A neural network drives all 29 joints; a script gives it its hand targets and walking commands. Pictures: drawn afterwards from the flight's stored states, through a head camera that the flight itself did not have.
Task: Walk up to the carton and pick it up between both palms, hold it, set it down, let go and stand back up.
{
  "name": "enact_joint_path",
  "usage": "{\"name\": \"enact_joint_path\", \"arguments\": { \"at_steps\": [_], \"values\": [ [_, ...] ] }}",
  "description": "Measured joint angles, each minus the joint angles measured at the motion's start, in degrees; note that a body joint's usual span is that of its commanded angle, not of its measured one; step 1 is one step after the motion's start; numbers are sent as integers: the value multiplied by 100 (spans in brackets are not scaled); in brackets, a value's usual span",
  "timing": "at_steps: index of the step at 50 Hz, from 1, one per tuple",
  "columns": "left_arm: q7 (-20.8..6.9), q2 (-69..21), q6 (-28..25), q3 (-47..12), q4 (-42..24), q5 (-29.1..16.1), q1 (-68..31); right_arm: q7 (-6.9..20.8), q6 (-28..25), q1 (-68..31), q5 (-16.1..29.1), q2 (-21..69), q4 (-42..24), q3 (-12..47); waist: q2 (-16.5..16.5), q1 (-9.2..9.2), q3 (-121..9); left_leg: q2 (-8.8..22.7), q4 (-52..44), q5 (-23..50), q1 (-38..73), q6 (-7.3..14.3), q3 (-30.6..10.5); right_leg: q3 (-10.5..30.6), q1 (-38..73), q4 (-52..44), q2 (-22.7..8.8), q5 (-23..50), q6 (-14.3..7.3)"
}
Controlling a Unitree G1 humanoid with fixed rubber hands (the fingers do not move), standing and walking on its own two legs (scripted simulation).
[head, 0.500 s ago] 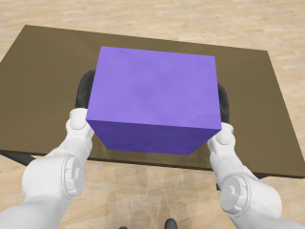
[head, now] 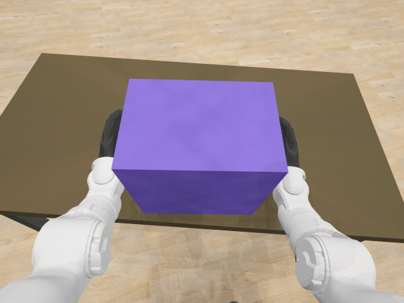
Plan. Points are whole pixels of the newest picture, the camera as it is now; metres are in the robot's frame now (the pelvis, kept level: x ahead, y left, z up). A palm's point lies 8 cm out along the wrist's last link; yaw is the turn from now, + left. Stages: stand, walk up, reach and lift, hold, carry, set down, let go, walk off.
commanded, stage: reach and lift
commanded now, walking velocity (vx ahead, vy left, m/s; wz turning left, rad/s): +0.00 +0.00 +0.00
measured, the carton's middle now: (199, 156) +0.42 +0.00 +0.00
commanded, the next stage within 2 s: none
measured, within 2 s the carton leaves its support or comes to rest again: leaves its support in 0.32 s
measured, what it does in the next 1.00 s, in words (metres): stands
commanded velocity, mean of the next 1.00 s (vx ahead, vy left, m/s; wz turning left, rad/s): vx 0.00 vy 0.00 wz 0.00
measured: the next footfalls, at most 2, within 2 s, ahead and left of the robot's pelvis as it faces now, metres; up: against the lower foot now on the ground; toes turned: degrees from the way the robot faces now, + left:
none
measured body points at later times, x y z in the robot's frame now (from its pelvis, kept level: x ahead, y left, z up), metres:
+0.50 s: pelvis -0.03 +0.00 +0.00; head +0.01 -0.01 +0.45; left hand +0.40 +0.18 +0.07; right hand +0.39 -0.18 +0.06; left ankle -0.02 +0.12 -0.74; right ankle +0.01 -0.14 -0.74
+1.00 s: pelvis -0.01 +0.00 +0.01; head -0.03 +0.01 +0.46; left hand +0.41 +0.17 +0.14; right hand +0.38 -0.19 +0.14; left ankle -0.02 +0.12 -0.74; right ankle +0.01 -0.14 -0.74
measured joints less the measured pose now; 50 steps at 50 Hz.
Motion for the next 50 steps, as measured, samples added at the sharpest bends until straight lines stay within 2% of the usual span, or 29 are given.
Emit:
{"name": "enact_joint_path", "arguments": {
  "at_steps": [8, 14, 19, 23, 28, 34, 37, 41, 45, 50],
  "values": [
    [134, -99, 291, -516, -318, -402, 382, -7, 319, 354, 495, -64, -272, 622, 93, 6, -111, -12, 95, -41, 62, 4, -66, -62, 122, 26, -11, -30, 9],
    [216, -136, 657, -886, -520, -692, 632, -15, 782, 682, 804, -80, -619, 992, 177, 45, -178, 0, 178, -61, 151, 21, -60, -51, 232, 53, 3, -14, 9],
    [240, -125, 888, -1206, -506, -1035, 572, 3, 1227, 793, 891, -97, -974, 1049, 213, 7, -275, -48, 222, -14, 127, 44, -76, -62, 168, 209, -49, -38, 9],
    [246, -103, 1010, -1220, -363, -1143, 305, 21, 1674, 654, 975, -175, -1281, 1123, 178, 40, -382, -79, 243, 25, 75, 77, -14, 7, 28, 363, -85, -48, 18],
    [266, 23, 1405, -1237, -613, -1242, 101, 26, 2187, 373, 1235, -235, -1574, 1225, 139, 22, -386, -98, 193, 76, 226, 78, 34, 58, 118, 408, -103, -36, 15],
    [276, 96, 2052, -1011, -974, -1052, -4, 19, 2774, 179, 1433, -276, -1777, 1250, 53, 48, -357, -117, -43, 140, 703, 81, 71, 90, 537, 275, -116, -20, 7],
    [279, 163, 2413, -927, -1071, -845, -111, 30, 2965, 46, 1298, -207, -1682, 1046, 3, -91, -185, -152, -228, 196, 1069, 60, -4, 11, 917, 144, -147, -24, -19],
    [272, 117, 2770, -655, -1345, -445, -134, 42, 3130, 102, 1311, -217, -1822, 966, -77, -155, 7, -145, -421, 241, 1493, 42, -39, -34, 1369, -82, -134, 23, -19],
    [304, -37, 3245, -341, -1992, -44, 105, 64, 3343, 310, 1421, -265, -2129, 997, -138, -119, 220, -112, -562, 224, 1920, 33, 0, -3, 1796, -267, -96, 47, -12],
    [359, -285, 4046, -84, -3248, 368, 679, 83, 3719, 712, 1606, -320, -2735, 1126, -176, -69, 418, -69, -654, 173, 2312, 20, 30, 19, 2211, -439, -49, 50, -2]
  ]
}}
